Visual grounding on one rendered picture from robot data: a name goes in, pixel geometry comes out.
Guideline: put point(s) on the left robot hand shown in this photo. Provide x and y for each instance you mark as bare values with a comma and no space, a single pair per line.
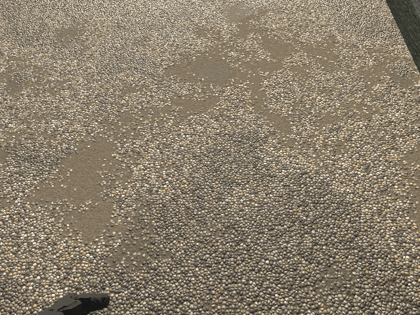
73,304

